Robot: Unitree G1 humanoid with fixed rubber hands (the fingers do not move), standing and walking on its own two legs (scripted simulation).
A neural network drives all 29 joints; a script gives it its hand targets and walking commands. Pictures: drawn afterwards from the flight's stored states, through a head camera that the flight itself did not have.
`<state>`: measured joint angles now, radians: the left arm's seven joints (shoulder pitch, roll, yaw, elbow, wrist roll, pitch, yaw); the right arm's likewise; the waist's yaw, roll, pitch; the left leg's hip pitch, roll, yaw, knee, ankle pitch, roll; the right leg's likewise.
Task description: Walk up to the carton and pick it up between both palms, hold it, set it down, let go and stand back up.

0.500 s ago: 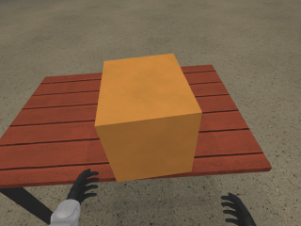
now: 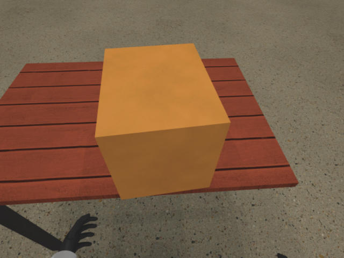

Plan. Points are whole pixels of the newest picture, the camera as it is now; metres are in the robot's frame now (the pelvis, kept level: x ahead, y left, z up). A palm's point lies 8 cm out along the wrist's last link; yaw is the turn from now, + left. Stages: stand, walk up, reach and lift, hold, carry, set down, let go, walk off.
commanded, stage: stand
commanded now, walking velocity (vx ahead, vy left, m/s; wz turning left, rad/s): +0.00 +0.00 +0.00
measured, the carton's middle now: (158, 119) +0.45 +0.06 +0.06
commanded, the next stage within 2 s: none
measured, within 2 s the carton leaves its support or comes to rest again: neither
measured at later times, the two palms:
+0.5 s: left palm out of the picture +0.10 +0.30 -0.12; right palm out of the picture +0.12 -0.20 -0.09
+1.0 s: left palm out of the picture +0.06 +0.33 -0.13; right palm out of the picture +0.08 -0.17 -0.10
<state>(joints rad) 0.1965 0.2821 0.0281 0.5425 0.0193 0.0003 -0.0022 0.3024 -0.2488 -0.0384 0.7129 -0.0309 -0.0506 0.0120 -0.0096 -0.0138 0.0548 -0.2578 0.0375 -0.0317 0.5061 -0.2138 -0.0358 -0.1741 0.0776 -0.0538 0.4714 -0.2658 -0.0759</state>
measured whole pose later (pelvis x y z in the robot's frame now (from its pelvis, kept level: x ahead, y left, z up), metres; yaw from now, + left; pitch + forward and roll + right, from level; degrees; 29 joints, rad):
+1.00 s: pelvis +0.01 +0.08 +0.00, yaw -1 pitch -3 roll -1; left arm 0.32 0.27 -0.02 0.84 0.01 -0.01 0.01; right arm 0.32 -0.23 -0.01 0.76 0.00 -0.02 -0.01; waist 0.01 -0.05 0.05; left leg -0.22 -0.07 0.04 0.47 -0.21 0.08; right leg -0.15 -0.03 0.01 0.46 -0.27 0.04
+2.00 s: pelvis +0.02 +0.07 +0.00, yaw -1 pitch -2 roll +0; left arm 0.34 0.26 -0.03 0.92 0.01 -0.01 0.03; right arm 0.35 -0.22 0.00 0.84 0.00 -0.01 -0.02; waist 0.00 -0.04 0.04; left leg -0.19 -0.05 0.04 0.45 -0.22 0.06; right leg -0.13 -0.02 0.01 0.45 -0.28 0.02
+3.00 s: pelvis +0.02 +0.06 +0.01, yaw +0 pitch -2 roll +0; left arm 0.32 0.22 -0.03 1.02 0.00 0.00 0.04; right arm 0.32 -0.19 0.01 0.98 0.00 -0.01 -0.04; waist 0.00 -0.03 0.05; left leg -0.18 -0.05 0.02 0.42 -0.21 0.05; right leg -0.11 -0.01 -0.01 0.42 -0.27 0.01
